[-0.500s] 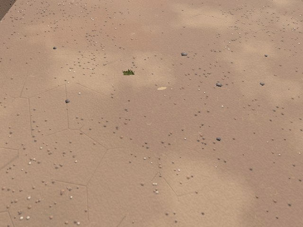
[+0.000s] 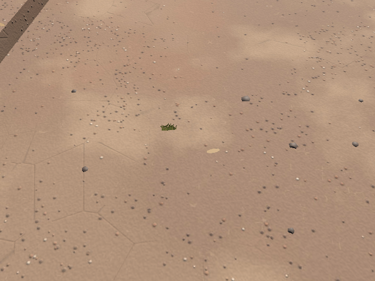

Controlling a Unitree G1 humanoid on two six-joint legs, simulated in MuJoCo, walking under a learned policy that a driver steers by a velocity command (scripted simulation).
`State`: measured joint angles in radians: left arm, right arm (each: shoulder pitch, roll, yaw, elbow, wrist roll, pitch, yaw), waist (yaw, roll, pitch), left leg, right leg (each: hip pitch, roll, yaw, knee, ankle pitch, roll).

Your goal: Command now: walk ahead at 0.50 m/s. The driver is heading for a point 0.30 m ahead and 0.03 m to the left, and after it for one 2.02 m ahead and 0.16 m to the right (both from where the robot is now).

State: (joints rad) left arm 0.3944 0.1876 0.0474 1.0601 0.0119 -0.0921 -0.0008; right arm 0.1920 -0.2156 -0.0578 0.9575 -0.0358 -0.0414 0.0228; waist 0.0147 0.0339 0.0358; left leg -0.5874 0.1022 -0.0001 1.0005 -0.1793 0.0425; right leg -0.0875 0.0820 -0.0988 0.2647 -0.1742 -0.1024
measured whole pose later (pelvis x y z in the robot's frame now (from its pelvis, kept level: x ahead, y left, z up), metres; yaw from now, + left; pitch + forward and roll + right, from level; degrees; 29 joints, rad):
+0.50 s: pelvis +0.27 +0.06 +0.00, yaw +0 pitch -1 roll +0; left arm 0.25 0.22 0.06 0.98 0.03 -0.06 -0.02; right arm 0.31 -0.20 -0.06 1.02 -0.01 -0.09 0.00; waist 0.00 -0.03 0.05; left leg -0.17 -0.07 0.11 0.34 -0.16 0.10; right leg -0.49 -0.06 0.00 1.10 -0.27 -0.07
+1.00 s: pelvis +0.53 +0.01 -0.01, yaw +0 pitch +0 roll +0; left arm 0.19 0.21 0.06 0.96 0.02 -0.07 -0.01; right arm 0.34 -0.20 -0.05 1.02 -0.02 -0.07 0.00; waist -0.02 0.02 0.06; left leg -0.33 0.01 0.01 1.15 -0.34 0.09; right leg -0.29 0.04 -0.11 0.45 -0.17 -0.09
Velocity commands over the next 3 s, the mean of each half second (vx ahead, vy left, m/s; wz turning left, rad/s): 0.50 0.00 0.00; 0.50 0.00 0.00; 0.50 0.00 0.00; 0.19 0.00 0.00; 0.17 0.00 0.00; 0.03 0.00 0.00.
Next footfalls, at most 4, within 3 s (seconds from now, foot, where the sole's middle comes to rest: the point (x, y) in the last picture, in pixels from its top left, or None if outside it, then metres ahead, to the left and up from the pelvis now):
0.28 left None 0.32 0.12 -0.78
0.86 right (220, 248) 0.62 -0.06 -0.78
1.44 left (175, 180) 0.93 0.12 -0.78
1.90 right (216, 162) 1.03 -0.06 -0.78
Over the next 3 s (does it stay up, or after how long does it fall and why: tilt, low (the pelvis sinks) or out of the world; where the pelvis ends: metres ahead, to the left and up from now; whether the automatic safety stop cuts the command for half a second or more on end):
stays up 1.05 0.04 0.00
